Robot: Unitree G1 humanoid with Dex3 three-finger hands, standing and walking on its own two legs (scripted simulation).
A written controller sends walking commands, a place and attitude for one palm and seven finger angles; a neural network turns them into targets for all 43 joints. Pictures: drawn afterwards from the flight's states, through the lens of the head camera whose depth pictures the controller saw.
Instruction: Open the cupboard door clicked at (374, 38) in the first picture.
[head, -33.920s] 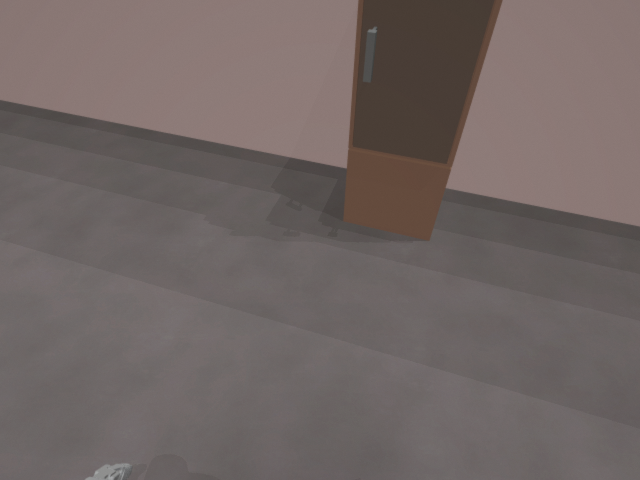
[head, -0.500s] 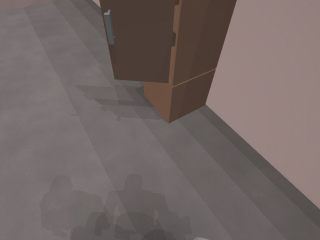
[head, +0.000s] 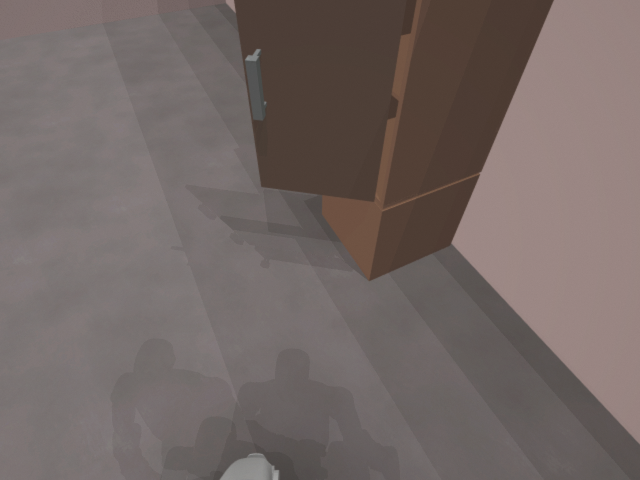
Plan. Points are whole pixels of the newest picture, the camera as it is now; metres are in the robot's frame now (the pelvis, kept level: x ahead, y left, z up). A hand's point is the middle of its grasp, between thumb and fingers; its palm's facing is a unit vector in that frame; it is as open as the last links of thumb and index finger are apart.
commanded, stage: take the last steps up to it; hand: left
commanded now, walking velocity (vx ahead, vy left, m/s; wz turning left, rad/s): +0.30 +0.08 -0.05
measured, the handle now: (258, 85) +0.93 +0.23 +0.00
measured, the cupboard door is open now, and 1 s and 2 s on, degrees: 53 53 53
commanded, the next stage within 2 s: come to a stop and stand still in 0.78 s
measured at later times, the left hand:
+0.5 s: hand (189, 376) +0.28 +0.24 -0.16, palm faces -0.05 -0.98 -0.20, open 7.3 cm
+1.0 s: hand (213, 360) +0.33 +0.22 -0.19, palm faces +0.00 -0.98 -0.18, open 7.2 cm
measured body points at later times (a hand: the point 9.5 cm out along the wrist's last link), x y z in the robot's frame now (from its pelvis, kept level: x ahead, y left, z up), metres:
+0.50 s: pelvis +0.16 +0.07 +0.00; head +0.17 +0.06 +0.45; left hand +0.29 +0.30 -0.14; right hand +0.11 -0.15 -0.16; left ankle +0.13 +0.14 -0.75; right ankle +0.24 -0.07 -0.70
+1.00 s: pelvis +0.32 +0.04 -0.01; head +0.34 +0.06 +0.44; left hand +0.33 +0.27 -0.18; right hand +0.37 -0.20 -0.16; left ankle +0.39 +0.15 -0.75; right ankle +0.26 -0.07 -0.75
